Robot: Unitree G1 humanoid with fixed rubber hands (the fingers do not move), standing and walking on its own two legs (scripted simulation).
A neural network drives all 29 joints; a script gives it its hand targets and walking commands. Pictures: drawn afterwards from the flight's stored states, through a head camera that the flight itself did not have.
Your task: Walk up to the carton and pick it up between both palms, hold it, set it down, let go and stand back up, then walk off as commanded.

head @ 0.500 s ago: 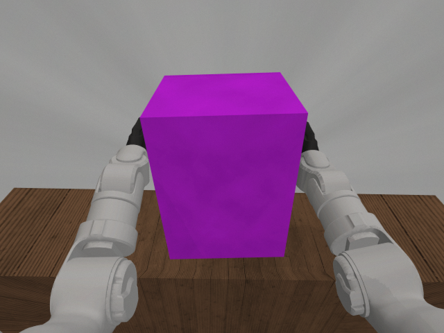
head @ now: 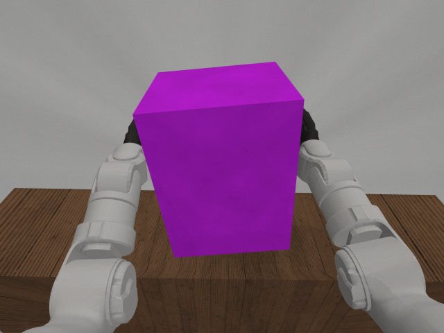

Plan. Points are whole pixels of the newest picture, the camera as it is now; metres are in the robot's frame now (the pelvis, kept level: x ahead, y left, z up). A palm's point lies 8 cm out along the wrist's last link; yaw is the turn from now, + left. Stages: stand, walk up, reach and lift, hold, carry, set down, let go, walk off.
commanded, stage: reach and lift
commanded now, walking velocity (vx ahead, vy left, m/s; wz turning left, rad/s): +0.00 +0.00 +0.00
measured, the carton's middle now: (224, 161) +0.40 -0.02 +0.17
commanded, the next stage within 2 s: hold in 0.28 s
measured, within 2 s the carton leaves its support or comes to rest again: neither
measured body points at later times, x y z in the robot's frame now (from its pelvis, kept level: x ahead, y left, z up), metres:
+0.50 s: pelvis +0.00 +0.00 +0.00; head -0.06 +0.01 +0.45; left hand +0.41 +0.14 +0.22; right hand +0.41 -0.18 +0.22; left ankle +0.06 +0.12 -0.74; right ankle +0.02 -0.14 -0.74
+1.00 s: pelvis +0.00 +0.00 +0.00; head -0.07 +0.01 +0.44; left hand +0.40 +0.14 +0.23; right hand +0.39 -0.17 +0.24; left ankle +0.06 +0.12 -0.74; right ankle +0.02 -0.14 -0.74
